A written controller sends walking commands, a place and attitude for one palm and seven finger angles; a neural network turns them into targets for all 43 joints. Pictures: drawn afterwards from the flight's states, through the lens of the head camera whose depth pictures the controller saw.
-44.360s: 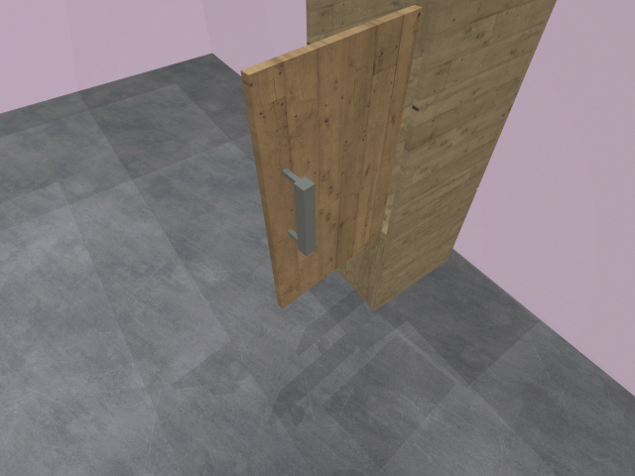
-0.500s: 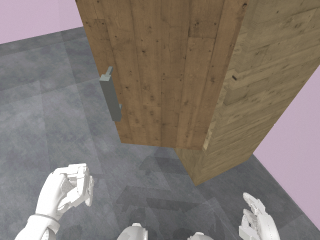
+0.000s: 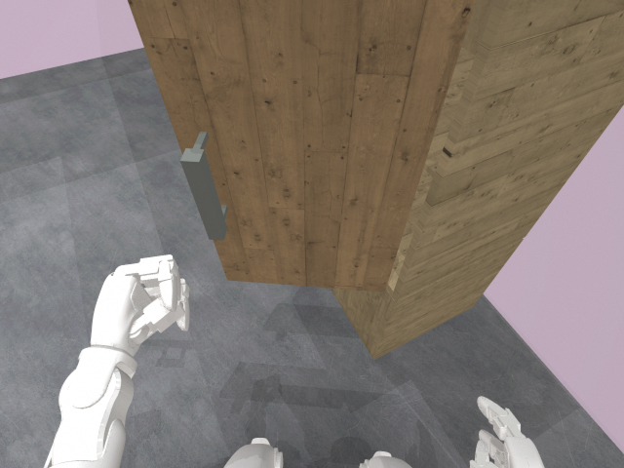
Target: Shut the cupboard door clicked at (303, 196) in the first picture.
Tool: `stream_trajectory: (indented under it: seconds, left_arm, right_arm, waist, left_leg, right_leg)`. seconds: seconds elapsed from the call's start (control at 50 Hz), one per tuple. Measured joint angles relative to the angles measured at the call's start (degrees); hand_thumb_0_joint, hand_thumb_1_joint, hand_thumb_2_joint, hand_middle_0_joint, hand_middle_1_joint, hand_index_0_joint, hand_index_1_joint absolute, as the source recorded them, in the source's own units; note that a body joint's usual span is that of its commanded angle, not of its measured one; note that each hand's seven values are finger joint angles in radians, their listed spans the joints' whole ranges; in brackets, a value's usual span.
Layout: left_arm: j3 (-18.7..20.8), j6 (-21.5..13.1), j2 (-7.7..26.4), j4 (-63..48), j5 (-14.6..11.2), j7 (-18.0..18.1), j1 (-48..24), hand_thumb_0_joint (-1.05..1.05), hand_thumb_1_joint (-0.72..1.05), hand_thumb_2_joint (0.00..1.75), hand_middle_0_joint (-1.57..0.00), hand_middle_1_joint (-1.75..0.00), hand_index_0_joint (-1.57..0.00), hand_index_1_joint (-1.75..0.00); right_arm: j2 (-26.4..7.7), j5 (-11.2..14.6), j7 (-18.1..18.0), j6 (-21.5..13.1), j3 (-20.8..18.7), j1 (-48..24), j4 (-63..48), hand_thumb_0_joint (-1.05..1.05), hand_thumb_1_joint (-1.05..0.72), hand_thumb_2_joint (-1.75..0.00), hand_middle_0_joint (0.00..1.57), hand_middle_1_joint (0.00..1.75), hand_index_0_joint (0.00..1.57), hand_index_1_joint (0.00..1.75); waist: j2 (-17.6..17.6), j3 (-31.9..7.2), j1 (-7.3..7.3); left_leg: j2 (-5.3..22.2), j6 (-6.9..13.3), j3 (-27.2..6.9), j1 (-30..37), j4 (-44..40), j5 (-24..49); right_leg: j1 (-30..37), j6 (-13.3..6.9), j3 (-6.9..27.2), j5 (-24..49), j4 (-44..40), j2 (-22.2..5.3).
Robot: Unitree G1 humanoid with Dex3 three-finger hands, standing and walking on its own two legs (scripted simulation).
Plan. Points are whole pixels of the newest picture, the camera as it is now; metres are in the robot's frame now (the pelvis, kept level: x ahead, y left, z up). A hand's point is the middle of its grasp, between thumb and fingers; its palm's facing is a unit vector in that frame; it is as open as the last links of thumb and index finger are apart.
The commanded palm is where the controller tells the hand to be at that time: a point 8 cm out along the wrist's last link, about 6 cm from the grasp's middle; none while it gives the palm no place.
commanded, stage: bring the fist close to the handle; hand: left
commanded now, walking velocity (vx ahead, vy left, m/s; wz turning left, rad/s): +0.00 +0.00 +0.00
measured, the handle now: (210, 188) +0.50 +0.18 +0.06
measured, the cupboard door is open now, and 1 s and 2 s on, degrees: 58 58 42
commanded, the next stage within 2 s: push the door shut along its arc in 0.90 s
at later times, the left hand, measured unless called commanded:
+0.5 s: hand (211, 246) +0.39 +0.16 +0.06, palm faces -0.07 -1.00 -0.03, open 3.1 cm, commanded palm +0.37 +0.21 +0.06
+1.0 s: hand (203, 246) +0.39 +0.17 +0.06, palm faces -0.05 -1.00 -0.03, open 3.1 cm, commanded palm +0.37 +0.21 +0.06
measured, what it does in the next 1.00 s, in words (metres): stands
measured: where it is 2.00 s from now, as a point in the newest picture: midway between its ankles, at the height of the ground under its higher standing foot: outside the picture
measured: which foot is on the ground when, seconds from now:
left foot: down 0.00-1.00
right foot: down 0.00-1.00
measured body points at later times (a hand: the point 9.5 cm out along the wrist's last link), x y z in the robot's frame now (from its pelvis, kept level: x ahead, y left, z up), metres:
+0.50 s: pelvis +0.00 +0.00 +0.00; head +0.07 +0.00 +0.45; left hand +0.38 +0.21 +0.06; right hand +0.11 -0.25 -0.11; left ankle +0.03 +0.11 -0.67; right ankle +0.01 -0.10 -0.67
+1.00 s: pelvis -0.01 +0.00 +0.00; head +0.07 +0.00 +0.45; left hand +0.38 +0.22 +0.06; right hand +0.10 -0.26 -0.11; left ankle +0.03 +0.11 -0.67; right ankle +0.01 -0.10 -0.67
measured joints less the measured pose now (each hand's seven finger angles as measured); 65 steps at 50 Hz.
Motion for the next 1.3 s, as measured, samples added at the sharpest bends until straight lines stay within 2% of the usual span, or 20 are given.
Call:
stream_trajectory:
  seconds: [0.06, 0.18, 0.32, 0.42, 0.5, 0.66, 0.76, 0.86, 0.98, 1.16, 1.3]
  left_arm:
    - [-0.7, -0.5, 0.0, 2.6, 1.0, 0.2, -2.6, 0.02, 0.90, 0.90, -1.30, -1.50, -1.30, -1.50]
    - [-2.5, 1.0, -0.3, 8.6, 2.4, 0.2, -8.7, 0.02, 0.90, 0.90, -1.30, -1.50, -1.30, -1.50]
    - [-0.4, -1.1, 0.2, 15.3, 3.3, 2.9, -17.7, 0.02, 0.90, 0.90, -1.30, -1.50, -1.30, -1.50]
    - [0.5, 0.0, 1.3, 21.9, 3.6, 2.2, -22.9, 0.02, 0.90, 0.90, -1.30, -1.50, -1.30, -1.50]
    - [1.0, 0.2, 1.1, 25.5, 3.4, 1.5, -24.7, 0.02, 0.90, 0.90, -1.30, -1.50, -1.30, -1.50]
    - [2.3, -3.6, 1.0, 28.3, 4.6, 2.6, -27.6, 0.02, 0.90, 0.90, -1.30, -1.50, -1.30, -1.50]
    - [2.7, -3.2, 1.3, 28.9, 4.5, 1.9, -26.8, 0.02, 0.90, 0.90, -1.30, -1.50, -1.30, -1.50]
    - [3.1, -3.6, 1.2, 28.6, 3.7, 1.8, -25.1, 0.02, 0.90, 0.90, -1.30, -1.50, -1.30, -1.50]
    - [2.9, -5.1, 1.9, 30.1, 3.8, 1.2, -26.6, 0.02, 0.90, 0.90, -1.30, -1.50, -1.30, -1.50]
    - [0.7, -4.3, 2.0, 33.7, 4.5, 0.0, -31.8, 0.02, 0.90, 0.90, -1.30, -1.50, -1.31, -1.50]
    - [2.4, -4.3, 3.1, 39.5, 5.6, -0.9, -38.3, 0.02, 0.90, 0.90, -1.32, -1.50, -1.31, -1.50]
  right_arm:
    - [-0.4, 0.0, 0.4, 0.5, -0.2, -0.2, 0.6, 0.01, -0.90, -0.90, 0.20, 0.30, 0.20, 0.30]
    - [-0.5, 0.1, 0.2, 1.4, -0.2, -1.3, 1.6, 0.01, -0.90, -0.90, 0.20, 0.30, 0.20, 0.30]
    - [0.3, -0.2, 0.5, 2.5, 0.0, -1.6, 3.1, 0.01, -0.90, -0.90, 0.20, 0.30, 0.20, 0.30]
    - [0.3, -0.1, 1.2, 4.0, 0.1, -0.8, 3.4, 0.01, -0.90, -0.90, 0.20, 0.30, 0.20, 0.30]
    - [0.0, -0.1, 1.3, 5.0, -0.1, 0.1, 3.5, 0.01, -0.90, -0.90, 0.20, 0.30, 0.20, 0.30]
    - [-0.3, -0.4, 1.7, 6.2, -1.0, 1.0, 4.5, 0.01, -0.90, -0.90, 0.20, 0.30, 0.20, 0.30]
    - [-0.3, -0.3, 1.9, 7.5, -1.1, 1.5, 4.3, 0.01, -0.91, -0.90, 0.20, 0.30, 0.20, 0.30]
    - [-0.1, -0.1, 1.7, 7.9, -0.9, 1.6, 3.9, 0.01, -0.91, -0.90, 0.20, 0.30, 0.20, 0.30]
    - [0.0, 0.0, 1.4, 7.6, -0.7, 0.4, 4.0, 0.01, -0.90, -0.90, 0.20, 0.30, 0.20, 0.30]
    - [-0.3, 0.1, 1.0, 7.3, -0.5, -1.1, 4.3, 0.01, -0.90, -0.90, 0.20, 0.30, 0.20, 0.30]
    - [-0.1, -0.2, 1.4, 7.7, 0.1, -0.6, 4.5, 0.01, -0.90, -0.90, 0.20, 0.30, 0.20, 0.30]
  waist:
    - [0.1, 0.1, -0.03]
    - [0.0, 1.1, -0.54]
    - [-0.6, 1.0, -1.01]
    - [-0.3, 0.5, -1.42]
    - [-0.2, 0.5, -1.74]
    - [-0.7, 0.7, -2.30]
    - [-0.6, 0.5, -2.46]
    - [-0.6, 0.6, -2.17]
    - [-1.0, 1.0, -1.97]
    - [-0.7, 1.2, -2.25]
    - [-0.7, 0.9, -3.46]
  left_leg:
    - [-0.1, 0.1, -0.1, -0.5, 0.2, 0.0]
    - [-0.2, 0.3, 0.2, -1.3, 0.2, 0.3]
    - [-0.1, 0.2, 0.6, -1.7, -0.2, 0.5]
    - [-0.1, 0.2, 0.7, -2.0, -0.6, 0.6]
    - [0.0, 0.2, 0.8, -2.0, -1.0, 0.8]
    - [0.2, 0.2, 0.9, -3.0, -0.3, 0.6]
    - [0.2, 0.2, 1.3, -2.3, -1.0, 0.8]
    - [0.2, 0.3, 1.3, -1.2, -2.0, 1.2]
    - [0.1, 0.3, 0.7, -2.1, -1.2, 1.3]
    - [-0.2, 0.6, 0.3, -3.7, 0.1, 1.2]
    - [-0.1, 0.7, 0.7, -5.1, 0.7, 1.1]
  right_leg:
    - [-0.4, 0.1, -0.1, 0.0, 0.2, -0.1]
    - [-1.3, 0.2, 0.2, 0.3, 0.3, -0.2]
    - [-2.1, 0.2, 0.6, 0.5, 0.3, -0.2]
    - [-2.4, 0.2, 0.7, 0.6, -0.1, -0.1]
    - [-2.5, 0.2, 0.8, 0.8, -0.5, 0.0]
    - [-3.7, 0.1, 1.0, 0.7, 0.1, 0.2]
    - [-3.1, 0.2, 1.4, 1.0, -0.4, 0.3]
    - [-2.1, 0.2, 1.4, 1.4, -1.4, 0.3]
    - [-2.5, 0.2, 0.8, 1.5, -0.9, 0.2]
    - [-3.8, 0.4, 0.4, 1.4, 0.0, -0.1]
    - [-5.4, 0.5, 0.9, 1.4, 0.8, -0.1]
